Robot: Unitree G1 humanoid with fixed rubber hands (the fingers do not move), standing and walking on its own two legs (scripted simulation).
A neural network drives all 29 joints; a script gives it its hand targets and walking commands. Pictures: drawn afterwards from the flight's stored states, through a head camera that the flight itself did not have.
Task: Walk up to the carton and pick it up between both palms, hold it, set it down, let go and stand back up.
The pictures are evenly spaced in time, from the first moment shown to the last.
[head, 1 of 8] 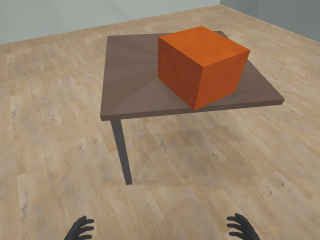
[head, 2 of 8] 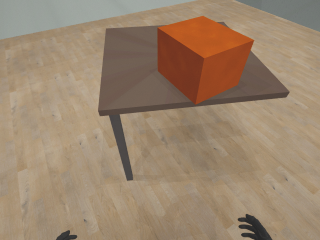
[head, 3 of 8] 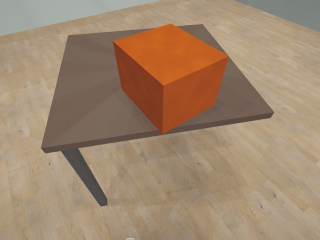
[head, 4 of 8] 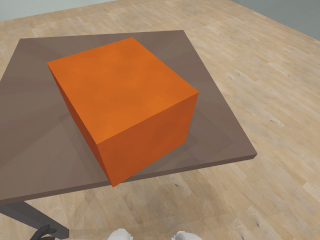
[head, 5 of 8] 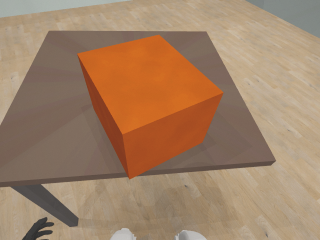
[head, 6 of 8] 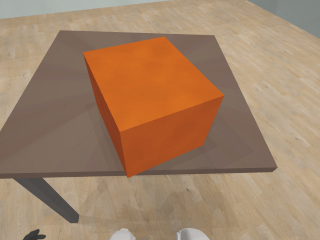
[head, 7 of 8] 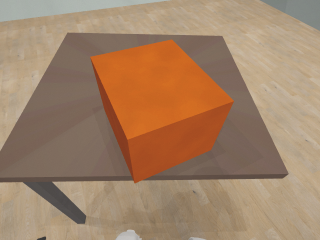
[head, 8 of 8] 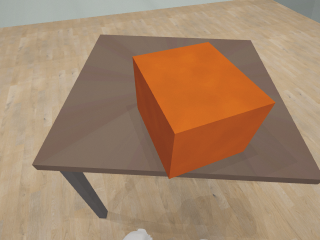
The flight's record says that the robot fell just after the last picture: no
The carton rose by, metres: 0.00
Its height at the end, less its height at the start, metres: +0.00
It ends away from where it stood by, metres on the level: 0.00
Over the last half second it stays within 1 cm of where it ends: yes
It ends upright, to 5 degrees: yes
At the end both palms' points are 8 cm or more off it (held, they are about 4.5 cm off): yes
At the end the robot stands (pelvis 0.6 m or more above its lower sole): yes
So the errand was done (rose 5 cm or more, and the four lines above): no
